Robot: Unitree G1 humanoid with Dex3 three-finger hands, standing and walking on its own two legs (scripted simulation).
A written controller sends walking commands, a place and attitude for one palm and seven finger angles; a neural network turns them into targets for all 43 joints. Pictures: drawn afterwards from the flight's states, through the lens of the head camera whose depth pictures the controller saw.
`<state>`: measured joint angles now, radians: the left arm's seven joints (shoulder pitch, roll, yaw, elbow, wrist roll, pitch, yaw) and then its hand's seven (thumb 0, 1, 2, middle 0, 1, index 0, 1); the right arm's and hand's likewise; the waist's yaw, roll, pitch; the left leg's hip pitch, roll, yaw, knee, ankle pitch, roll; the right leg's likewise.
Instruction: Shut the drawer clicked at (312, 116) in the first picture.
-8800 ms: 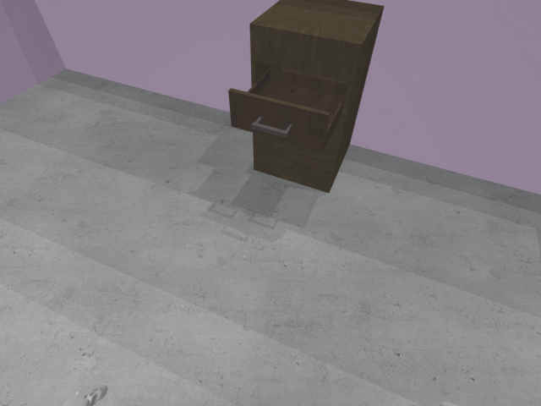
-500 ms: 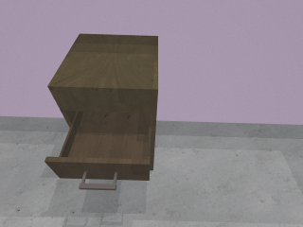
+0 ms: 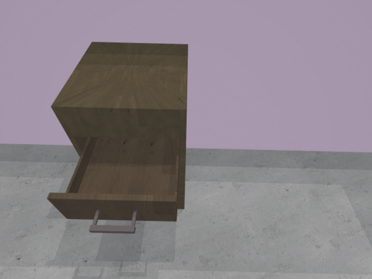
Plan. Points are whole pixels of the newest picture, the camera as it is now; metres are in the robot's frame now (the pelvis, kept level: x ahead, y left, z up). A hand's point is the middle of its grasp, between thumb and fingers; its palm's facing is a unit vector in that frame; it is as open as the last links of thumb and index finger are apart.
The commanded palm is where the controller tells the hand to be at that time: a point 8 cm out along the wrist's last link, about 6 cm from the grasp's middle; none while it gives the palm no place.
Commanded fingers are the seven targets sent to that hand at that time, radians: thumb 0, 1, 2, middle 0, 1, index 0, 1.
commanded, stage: come to a stop and stand still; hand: left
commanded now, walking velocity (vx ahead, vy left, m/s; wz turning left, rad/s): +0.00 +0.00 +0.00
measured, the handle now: (114, 222) +0.32 +0.25 -0.24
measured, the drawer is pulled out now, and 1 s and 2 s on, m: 0.25 0.25 0.25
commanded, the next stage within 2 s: look again from close up in 0.20 s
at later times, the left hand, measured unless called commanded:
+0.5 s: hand out of the picture -0.04 +0.14 -0.18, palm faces +0.04 -0.99 -0.16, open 7.4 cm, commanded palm none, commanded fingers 0.00 0.90 0.90 -0.20 -0.30 -0.20 -0.30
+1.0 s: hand out of the picture -0.01 +0.14 -0.16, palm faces +0.09 -0.98 -0.19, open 7.3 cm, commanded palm +0.08 +0.19 -0.08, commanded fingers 0.00 0.90 0.90 -0.28 -0.39 -0.28 -0.39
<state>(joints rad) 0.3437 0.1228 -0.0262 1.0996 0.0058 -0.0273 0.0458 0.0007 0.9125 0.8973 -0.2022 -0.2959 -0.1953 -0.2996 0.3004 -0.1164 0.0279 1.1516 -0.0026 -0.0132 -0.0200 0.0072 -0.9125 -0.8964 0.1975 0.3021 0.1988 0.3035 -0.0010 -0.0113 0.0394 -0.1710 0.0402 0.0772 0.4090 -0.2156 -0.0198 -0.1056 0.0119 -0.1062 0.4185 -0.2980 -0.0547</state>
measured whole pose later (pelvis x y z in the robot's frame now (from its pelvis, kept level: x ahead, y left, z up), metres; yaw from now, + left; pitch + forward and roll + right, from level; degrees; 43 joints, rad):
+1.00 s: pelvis -0.01 -0.01 +0.00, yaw -1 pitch -1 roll +0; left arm 0.46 0.12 -0.05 0.81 -0.05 0.04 0.07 0.03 0.94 0.90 -0.21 -0.30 -0.20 -0.30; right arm 0.34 -0.14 0.03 1.07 0.00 -0.05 -0.04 0.02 -0.92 -0.90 0.20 0.30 0.20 0.30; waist 0.02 0.02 0.04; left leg -0.21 0.07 0.06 0.48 -0.22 -0.02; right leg -0.14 0.05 -0.10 0.45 -0.29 -0.08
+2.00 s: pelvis -0.08 +0.04 -0.15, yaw -1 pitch +21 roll -3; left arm 0.50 0.14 0.00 -0.08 -0.14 -0.57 -0.03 0.01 0.91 0.90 -1.09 -1.26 -1.08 -1.26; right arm 0.21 -0.24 -0.04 0.55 0.00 -0.15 -0.02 0.02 -0.90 -0.90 0.20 0.30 0.20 0.30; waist -0.02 0.04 -0.18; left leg -1.25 0.05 0.01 1.40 -0.52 0.04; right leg -1.16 -0.03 -0.12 1.37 -0.59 -0.03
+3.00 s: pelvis -0.07 +0.02 -0.17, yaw -2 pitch +24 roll -4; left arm 0.49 0.19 0.11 -0.03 -0.23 -0.56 -0.18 0.01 0.91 0.90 -1.40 -1.60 -1.39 -1.60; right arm 0.12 -0.20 -0.03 0.53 0.02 -0.13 -0.03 0.01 -0.90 -0.90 0.20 0.30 0.20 0.30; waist 0.00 0.03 -0.21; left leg -1.34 0.06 -0.03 1.49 -0.57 0.01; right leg -1.24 -0.01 -0.15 1.45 -0.64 -0.06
